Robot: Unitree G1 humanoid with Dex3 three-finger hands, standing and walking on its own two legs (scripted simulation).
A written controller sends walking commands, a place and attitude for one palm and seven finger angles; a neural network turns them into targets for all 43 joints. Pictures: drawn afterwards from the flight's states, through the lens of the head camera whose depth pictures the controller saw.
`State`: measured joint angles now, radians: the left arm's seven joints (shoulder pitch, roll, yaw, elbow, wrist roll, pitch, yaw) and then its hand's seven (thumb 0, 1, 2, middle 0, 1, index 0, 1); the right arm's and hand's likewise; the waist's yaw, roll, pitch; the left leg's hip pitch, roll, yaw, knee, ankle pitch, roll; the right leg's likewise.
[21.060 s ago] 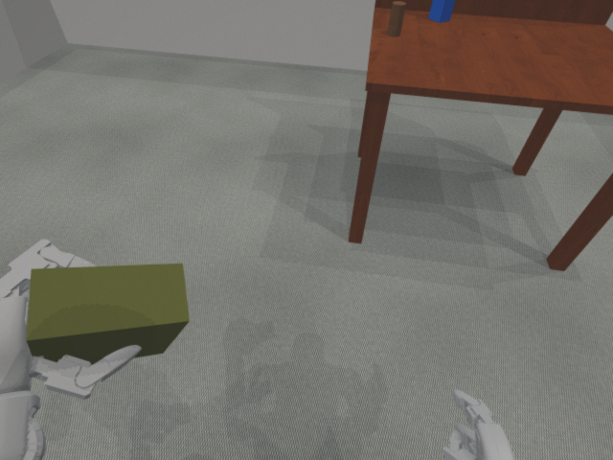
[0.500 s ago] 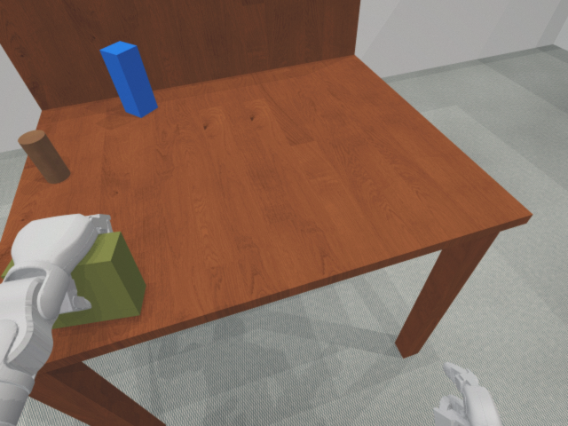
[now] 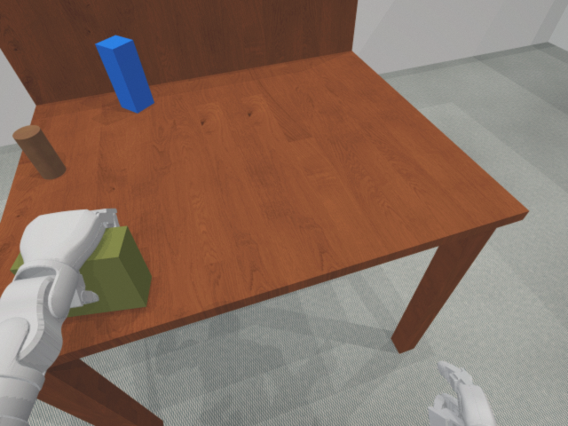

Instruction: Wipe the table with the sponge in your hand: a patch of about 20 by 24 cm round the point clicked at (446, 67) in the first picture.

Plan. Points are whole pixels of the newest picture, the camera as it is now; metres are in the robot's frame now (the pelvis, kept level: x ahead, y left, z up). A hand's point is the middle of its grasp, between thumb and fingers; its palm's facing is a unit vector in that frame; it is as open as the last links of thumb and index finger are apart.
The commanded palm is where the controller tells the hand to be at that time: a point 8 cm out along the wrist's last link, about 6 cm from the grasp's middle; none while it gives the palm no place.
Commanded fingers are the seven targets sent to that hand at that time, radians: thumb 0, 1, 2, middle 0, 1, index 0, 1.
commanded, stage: lower the sponge onto the table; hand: left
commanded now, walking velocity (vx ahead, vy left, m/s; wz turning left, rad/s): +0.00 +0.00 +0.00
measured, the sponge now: (95, 281) +0.28 +0.33 +0.03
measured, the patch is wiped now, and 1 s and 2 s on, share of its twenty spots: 0.00 0.20 0.45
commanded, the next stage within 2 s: wipe forward along the first lane in 0.68 s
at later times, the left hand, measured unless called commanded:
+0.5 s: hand (84, 258) +0.29 +0.34 +0.08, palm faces -0.03 -0.02 -1.00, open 10.0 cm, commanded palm +0.26 +0.35 +0.14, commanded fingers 0.00 0.10 1.30 -1.20 -1.60 -1.20 -1.60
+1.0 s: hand (64, 256) +0.29 +0.37 +0.07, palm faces -0.09 -0.02 -1.00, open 10.0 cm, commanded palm +0.28 +0.37 +0.11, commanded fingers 0.00 0.10 1.30 -1.20 -1.60 -1.20 -1.60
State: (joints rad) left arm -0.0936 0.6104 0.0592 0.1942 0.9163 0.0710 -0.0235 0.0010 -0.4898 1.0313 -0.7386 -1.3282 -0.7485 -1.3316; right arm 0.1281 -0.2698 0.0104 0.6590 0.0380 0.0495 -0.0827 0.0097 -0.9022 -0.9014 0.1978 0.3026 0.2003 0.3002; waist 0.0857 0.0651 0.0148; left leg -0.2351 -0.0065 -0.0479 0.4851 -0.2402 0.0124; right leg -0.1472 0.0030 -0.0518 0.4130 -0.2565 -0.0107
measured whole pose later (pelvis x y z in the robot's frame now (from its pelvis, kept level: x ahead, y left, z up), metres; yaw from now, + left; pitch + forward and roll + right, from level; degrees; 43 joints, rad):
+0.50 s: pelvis +0.00 +0.00 +0.00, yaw -1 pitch +1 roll -1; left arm -0.09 0.59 0.09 0.26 0.91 0.11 0.05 0.00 -0.49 1.03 -0.74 -1.33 -0.75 -1.33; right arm 0.13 -0.27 -0.01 0.67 0.04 0.07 -0.06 0.01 -0.90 -0.90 0.20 0.30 0.20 0.30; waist 0.07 0.08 -0.02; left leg -0.27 0.00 -0.04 0.51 -0.26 0.01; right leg -0.19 0.01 -0.04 0.44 -0.27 -0.01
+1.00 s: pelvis +0.00 +0.00 +0.00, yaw +0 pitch +3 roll -2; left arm -0.22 0.64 0.11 0.47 0.94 0.12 0.02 0.01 -0.49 1.03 -0.73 -1.33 -0.74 -1.34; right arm 0.13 -0.28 0.00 0.69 0.05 0.08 -0.07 0.01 -0.90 -0.90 0.20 0.30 0.20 0.30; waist 0.06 0.07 -0.03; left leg -0.34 0.00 -0.06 0.55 -0.26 0.01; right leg -0.25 0.01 -0.06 0.47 -0.28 -0.01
